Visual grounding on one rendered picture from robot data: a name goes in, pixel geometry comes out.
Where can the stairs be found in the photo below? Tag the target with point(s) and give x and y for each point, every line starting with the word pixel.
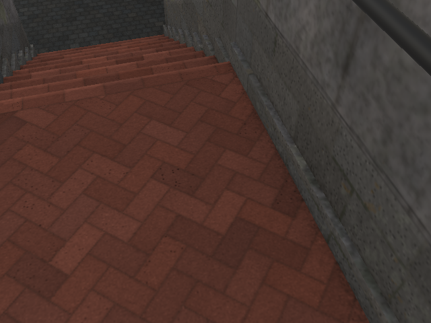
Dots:
pixel 101 63

